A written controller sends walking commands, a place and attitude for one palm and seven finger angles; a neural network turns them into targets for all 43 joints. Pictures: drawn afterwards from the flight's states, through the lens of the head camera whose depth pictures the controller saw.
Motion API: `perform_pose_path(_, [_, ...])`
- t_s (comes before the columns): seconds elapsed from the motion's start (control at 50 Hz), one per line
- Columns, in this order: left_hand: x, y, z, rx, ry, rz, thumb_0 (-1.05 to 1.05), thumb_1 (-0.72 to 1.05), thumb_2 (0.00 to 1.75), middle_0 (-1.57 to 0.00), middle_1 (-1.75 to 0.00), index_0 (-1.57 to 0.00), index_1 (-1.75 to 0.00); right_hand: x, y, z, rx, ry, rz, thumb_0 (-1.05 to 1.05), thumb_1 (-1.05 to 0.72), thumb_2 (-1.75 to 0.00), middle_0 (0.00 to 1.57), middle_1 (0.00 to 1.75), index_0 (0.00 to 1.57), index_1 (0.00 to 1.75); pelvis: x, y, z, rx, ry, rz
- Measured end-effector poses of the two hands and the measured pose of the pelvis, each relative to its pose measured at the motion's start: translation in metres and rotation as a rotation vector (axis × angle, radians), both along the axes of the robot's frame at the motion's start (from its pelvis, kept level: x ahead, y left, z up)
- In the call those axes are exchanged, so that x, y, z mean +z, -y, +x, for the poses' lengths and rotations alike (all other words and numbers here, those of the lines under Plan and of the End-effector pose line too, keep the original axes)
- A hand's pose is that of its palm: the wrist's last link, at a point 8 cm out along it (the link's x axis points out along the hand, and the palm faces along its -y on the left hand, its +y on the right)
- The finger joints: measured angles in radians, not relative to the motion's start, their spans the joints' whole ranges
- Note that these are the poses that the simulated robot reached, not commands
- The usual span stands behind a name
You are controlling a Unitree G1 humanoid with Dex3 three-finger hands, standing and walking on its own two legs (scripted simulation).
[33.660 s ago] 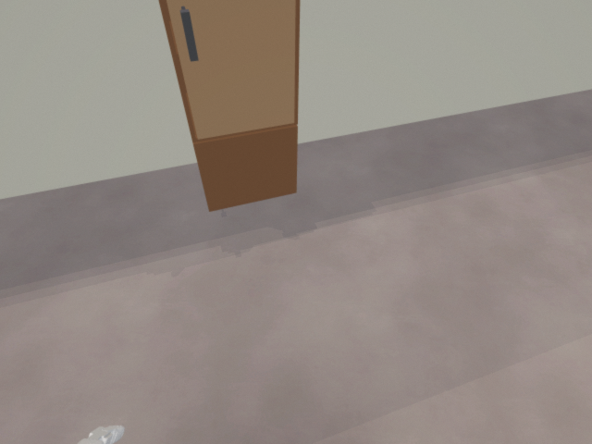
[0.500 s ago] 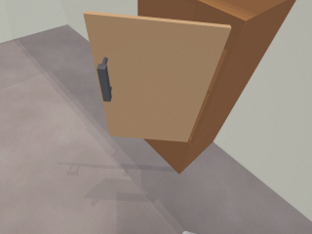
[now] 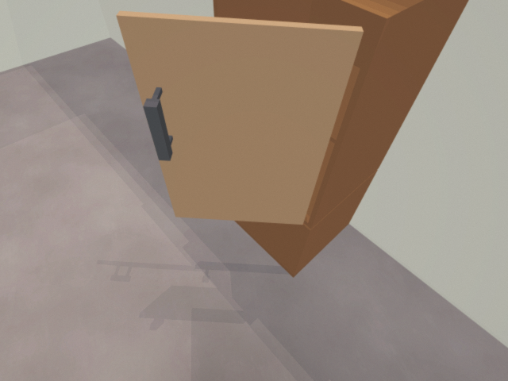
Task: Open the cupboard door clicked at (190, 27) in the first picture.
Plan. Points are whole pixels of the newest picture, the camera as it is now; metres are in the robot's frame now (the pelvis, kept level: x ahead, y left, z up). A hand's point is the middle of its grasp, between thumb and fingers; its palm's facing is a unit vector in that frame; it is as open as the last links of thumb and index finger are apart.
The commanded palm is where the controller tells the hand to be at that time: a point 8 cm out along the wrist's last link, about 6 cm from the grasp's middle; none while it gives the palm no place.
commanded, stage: come to a stop and stand still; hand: left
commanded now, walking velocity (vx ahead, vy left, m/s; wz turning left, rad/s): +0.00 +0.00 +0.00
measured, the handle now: (161, 124) +0.56 +0.23 +0.05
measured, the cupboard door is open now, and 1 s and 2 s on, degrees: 44 44 44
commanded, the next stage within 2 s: look again from close up in 0.40 s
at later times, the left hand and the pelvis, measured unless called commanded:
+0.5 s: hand out of the picture +0.01 +0.19 -0.17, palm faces +0.02 -0.99 -0.16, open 7.4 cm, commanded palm none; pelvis +0.01 +0.02 +0.01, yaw -1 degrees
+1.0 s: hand out of the picture +0.07 +0.18 -0.16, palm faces -0.01 -0.97 -0.24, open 7.4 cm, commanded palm none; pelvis +0.02 -0.01 +0.00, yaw -1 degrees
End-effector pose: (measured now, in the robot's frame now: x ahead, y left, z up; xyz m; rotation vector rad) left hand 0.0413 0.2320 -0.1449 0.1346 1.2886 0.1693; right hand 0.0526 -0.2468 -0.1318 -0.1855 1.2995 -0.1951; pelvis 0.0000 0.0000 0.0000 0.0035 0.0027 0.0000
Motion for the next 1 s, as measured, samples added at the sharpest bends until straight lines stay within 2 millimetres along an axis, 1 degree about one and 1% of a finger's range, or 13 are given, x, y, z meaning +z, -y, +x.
perform_pose_path(0.06, [-0.009,-0.012,-0.012,0.024,-0.025,-0.016,0.0,0.91,0.9,-0.2,-0.3,-0.21,-0.3,0.002,-0.013,0.002,0.027,0.022,-0.017,0.0,-0.91,-0.9,0.2,0.3,0.19,0.3,-0.003,-0.01,-0.003,0.005,0.006,-0.007])
perform_pose_path(0.12, [-0.01,-0.02,-0.023,0.03,-0.051,-0.022,0.0,0.91,0.9,-0.2,-0.3,-0.2,-0.3,0.006,-0.026,0.002,0.047,0.024,-0.013,0.0,-0.91,-0.9,0.2,0.3,0.2,0.3,-0.001,-0.015,-0.004,-0.003,0.008,-0.005])
perform_pose_path(0.2, [-0.007,-0.024,-0.036,0.027,-0.082,-0.022,0.0,0.91,0.9,-0.2,-0.29,-0.2,-0.3,0.004,-0.039,0.002,0.053,0.031,0.009,0.0,-0.9,-0.9,0.2,0.3,0.2,0.3,0.002,-0.02,-0.005,-0.005,0.014,-0.003])
perform_pose_path(0.28, [-0.003,-0.024,-0.045,0.018,-0.114,-0.021,0.0,0.91,0.9,-0.2,-0.29,-0.2,-0.3,0.004,-0.042,0.0,0.032,0.036,0.021,0.0,-0.92,-0.9,0.21,0.3,0.2,0.3,0.004,-0.023,-0.002,-0.01,0.01,-0.005])
perform_pose_path(0.38, [0.0,-0.02,-0.047,0.007,-0.141,-0.023,0.0,0.91,0.9,-0.2,-0.29,-0.2,-0.3,0.002,-0.039,-0.01,0.016,0.002,0.024,0.0,-0.92,-0.9,0.21,0.3,0.2,0.3,0.006,-0.023,0.004,-0.014,-0.001,-0.004])
perform_pose_path(0.44, [0.0,-0.015,-0.044,0.002,-0.147,-0.029,0.0,0.91,0.9,-0.2,-0.29,-0.2,-0.3,0.001,-0.037,-0.019,0.004,-0.032,0.024,0.0,-0.92,-0.9,0.2,0.3,0.2,0.3,0.007,-0.021,0.008,-0.015,-0.005,-0.004])
perform_pose_path(0.52, [-0.001,-0.008,-0.034,-0.013,-0.139,-0.028,0.0,0.91,0.9,-0.2,-0.29,-0.2,-0.3,-0.001,-0.036,-0.032,-0.015,-0.071,0.028,0.0,-0.91,-0.9,0.2,0.3,0.2,0.3,0.006,-0.019,0.014,-0.015,-0.007,-0.007])
perform_pose_path(0.6, [-0.001,-0.005,-0.021,-0.045,-0.109,-0.009,0.01,0.91,0.9,-0.2,-0.3,-0.2,-0.3,-0.008,-0.037,-0.036,-0.008,-0.068,0.045,0.0,-0.91,-0.9,0.2,0.3,0.2,0.3,0.001,-0.019,0.015,-0.013,-0.01,-0.012])
perform_pose_path(0.68, [0.003,-0.01,-0.009,-0.049,-0.08,0.02,0.01,0.92,0.9,-0.2,-0.3,-0.2,-0.3,-0.016,-0.04,-0.035,-0.004,-0.055,0.07,0.0,-0.91,-0.9,0.2,0.3,0.2,0.3,-0.001,-0.017,0.019,-0.009,-0.003,-0.007])
perform_pose_path(0.76, [0.009,-0.012,0.004,-0.049,-0.046,0.047,0.01,0.91,0.9,-0.2,-0.3,-0.2,-0.3,-0.021,-0.038,-0.031,-0.006,-0.049,0.083,0.01,-0.92,-0.9,0.2,0.3,0.2,0.3,-0.002,-0.013,0.022,-0.011,0.007,0.0])
perform_pose_path(0.88, [0.013,-0.008,0.018,-0.059,-0.008,0.061,0.0,0.91,0.9,-0.2,-0.3,-0.2,-0.3,-0.02,-0.026,-0.023,-0.004,-0.031,0.082,0.01,-0.92,-0.9,0.2,0.3,0.2,0.3,-0.001,-0.003,0.023,-0.015,0.012,0.009])
perform_pose_path(1.0, [0.013,0.001,0.022,-0.063,0.007,0.051,0.0,0.91,0.9,-0.2,-0.3,-0.2,-0.3,-0.015,-0.01,-0.014,0.008,-0.016,0.059,0.01,-0.91,-0.9,0.2,0.3,0.2,0.3,0.001,0.006,0.021,-0.014,0.014,0.01])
